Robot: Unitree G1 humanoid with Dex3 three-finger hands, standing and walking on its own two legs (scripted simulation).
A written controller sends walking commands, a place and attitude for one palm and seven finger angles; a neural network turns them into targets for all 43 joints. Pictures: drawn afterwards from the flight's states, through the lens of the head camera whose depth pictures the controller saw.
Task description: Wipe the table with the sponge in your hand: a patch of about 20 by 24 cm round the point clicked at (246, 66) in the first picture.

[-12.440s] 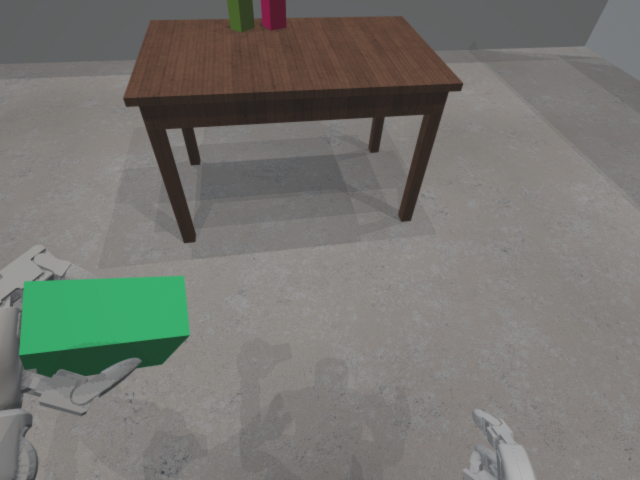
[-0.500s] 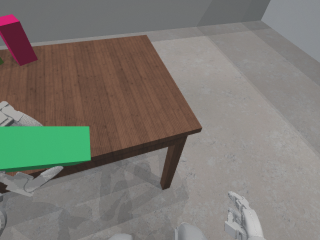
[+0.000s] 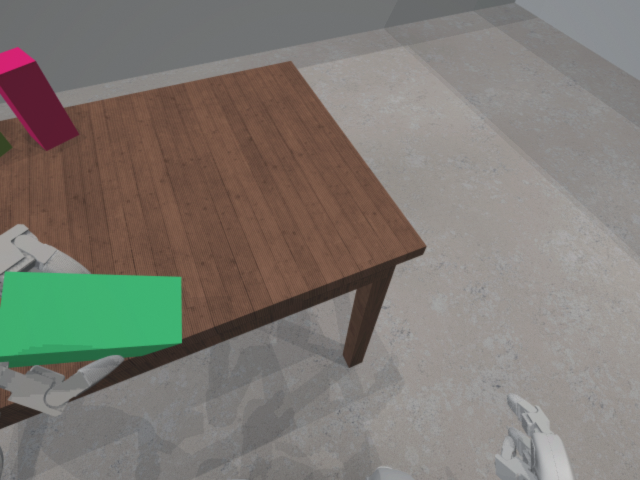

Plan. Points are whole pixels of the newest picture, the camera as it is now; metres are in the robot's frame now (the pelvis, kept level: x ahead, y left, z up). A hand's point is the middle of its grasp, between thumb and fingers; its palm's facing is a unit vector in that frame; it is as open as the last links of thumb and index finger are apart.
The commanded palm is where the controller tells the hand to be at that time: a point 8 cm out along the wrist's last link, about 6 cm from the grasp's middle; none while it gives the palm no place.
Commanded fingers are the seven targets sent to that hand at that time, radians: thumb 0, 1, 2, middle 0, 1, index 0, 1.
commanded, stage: shuffle to correct the standing spot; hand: left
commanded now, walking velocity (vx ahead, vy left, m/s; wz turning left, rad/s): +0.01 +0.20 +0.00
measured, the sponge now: (113, 322) +0.23 +0.20 +0.14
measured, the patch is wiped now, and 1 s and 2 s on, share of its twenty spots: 0.00 0.00 0.00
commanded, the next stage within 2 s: none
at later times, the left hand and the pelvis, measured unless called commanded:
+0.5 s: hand out of the picture +0.19 +0.32 +0.18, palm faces +0.37 -0.81 -0.46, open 10.0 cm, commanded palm +0.12 +0.37 +0.19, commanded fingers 0.00 0.10 1.30 -1.20 -1.60 -1.20 -1.60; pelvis -0.04 +0.09 -0.01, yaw +0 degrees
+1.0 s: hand out of the picture +0.16 +0.37 +0.20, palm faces +0.34 -0.82 -0.47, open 10.0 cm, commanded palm +0.10 +0.44 +0.19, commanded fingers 0.00 0.10 1.30 -1.20 -1.60 -1.20 -1.60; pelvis -0.06 +0.16 +0.00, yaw +0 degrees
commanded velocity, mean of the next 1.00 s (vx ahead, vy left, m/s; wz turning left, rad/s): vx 0.06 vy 0.20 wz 0.00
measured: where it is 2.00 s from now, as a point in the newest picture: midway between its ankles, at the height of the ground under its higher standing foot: outside the picture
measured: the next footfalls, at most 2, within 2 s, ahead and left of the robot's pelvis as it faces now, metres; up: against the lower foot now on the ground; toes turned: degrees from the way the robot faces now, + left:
right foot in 0.56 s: +0.02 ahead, +0.03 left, +0.00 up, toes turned -6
left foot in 0.98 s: -0.01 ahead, +0.34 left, +0.00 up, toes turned +6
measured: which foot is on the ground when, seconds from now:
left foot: down 0.00-0.58, up 0.60-0.96, down 0.98-1.00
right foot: down 0.00-0.32, up 0.34-0.54, down 0.56-1.00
